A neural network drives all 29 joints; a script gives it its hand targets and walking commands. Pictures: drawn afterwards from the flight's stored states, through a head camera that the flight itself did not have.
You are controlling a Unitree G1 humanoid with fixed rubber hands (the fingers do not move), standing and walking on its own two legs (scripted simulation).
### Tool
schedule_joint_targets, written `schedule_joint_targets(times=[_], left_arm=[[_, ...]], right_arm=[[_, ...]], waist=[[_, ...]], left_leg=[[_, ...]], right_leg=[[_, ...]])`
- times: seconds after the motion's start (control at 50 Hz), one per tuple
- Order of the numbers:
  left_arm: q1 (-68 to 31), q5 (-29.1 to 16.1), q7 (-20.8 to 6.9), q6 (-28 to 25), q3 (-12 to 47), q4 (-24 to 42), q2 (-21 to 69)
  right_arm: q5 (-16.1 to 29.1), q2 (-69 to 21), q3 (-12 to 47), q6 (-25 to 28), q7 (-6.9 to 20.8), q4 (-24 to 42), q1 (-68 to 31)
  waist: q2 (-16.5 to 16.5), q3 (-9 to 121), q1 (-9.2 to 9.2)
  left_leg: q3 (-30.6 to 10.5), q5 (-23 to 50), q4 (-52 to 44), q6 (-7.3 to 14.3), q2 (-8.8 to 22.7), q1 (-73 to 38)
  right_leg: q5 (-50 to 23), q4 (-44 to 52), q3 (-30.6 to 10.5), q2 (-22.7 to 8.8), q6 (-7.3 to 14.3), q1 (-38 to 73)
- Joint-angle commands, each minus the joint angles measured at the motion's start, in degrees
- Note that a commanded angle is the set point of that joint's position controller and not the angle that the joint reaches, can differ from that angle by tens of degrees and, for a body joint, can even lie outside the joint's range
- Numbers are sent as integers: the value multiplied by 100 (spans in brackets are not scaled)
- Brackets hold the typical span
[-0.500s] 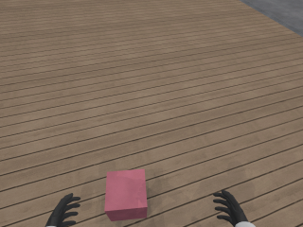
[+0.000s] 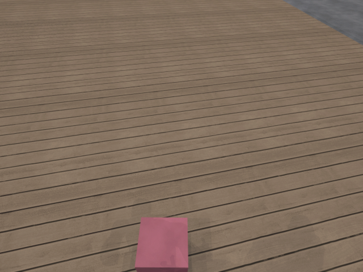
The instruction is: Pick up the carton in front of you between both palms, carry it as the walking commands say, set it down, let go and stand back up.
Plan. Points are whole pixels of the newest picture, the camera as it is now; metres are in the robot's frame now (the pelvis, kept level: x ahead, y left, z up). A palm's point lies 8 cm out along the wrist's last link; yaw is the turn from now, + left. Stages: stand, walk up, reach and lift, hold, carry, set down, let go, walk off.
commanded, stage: stand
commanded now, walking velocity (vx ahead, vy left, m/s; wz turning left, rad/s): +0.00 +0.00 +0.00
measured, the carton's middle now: (164, 249) +0.37 +0.07 -0.63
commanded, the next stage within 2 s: none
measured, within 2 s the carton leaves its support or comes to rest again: neither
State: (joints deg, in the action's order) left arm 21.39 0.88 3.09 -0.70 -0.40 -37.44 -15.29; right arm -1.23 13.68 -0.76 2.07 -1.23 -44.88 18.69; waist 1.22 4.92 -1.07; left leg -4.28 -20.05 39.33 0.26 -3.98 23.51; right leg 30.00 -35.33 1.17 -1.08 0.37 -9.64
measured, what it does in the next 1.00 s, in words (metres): stands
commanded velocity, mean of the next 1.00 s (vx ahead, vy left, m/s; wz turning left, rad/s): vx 0.00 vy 0.00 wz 0.00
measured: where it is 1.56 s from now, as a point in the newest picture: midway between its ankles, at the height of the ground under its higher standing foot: outside the picture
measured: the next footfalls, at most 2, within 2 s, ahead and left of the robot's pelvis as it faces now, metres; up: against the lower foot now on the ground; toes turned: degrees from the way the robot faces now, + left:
none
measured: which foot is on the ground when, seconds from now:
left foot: down 0.00-1.00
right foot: down 0.00-1.00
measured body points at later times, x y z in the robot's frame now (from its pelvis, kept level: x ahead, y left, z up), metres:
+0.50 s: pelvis -0.01 +0.00 +0.00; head +0.00 +0.00 +0.45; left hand +0.01 +0.27 -0.13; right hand +0.07 -0.25 -0.13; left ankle +0.00 +0.12 -0.72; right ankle -0.13 -0.11 -0.72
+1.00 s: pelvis -0.02 +0.00 +0.00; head -0.01 +0.01 +0.45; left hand -0.05 +0.26 -0.14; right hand +0.04 -0.25 -0.14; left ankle +0.00 +0.12 -0.72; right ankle -0.13 -0.11 -0.72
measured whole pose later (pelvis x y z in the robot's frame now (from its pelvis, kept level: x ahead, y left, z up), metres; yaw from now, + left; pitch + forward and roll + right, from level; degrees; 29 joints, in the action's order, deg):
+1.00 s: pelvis -0.02 +0.00 +0.00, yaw +4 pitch +1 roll +0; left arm 24.5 1.4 3.1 1.8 -0.2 -50.3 -14.0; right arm -1.0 12.2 0.0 -1.3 -2.3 -52.1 18.1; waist 1.0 0.2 -1.1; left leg -8.8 -17.2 38.2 0.0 -5.0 21.1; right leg 27.9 -32.4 5.9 -0.9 0.9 -5.1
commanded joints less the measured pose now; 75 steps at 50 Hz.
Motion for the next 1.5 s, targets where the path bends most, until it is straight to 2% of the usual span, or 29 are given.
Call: schedule_joint_targets(times=[0.0,0.62,1.48], left_arm=[[333,-13,47,-17,-175,273,-659],[706,48,43,201,-151,-562,-616],[852,41,34,222,-73,-2143,-100]], right_arm=[[16,666,-158,-4,-51,234,243],[17,614,-104,-260,-106,-140,165],[37,91,51,-337,-197,-1309,292]], waist=[[11,-54,5],[-115,-629,2],[-138,-974,11]], left_leg=[[-235,2757,-173,164,436,-483],[-607,2117,-456,256,313,-310],[-712,2179,-645,222,347,-427]], right_leg=[[-3409,259,-51,-389,16,-221],[-1833,747,76,-396,247,-55],[-1974,1063,187,-443,335,253]])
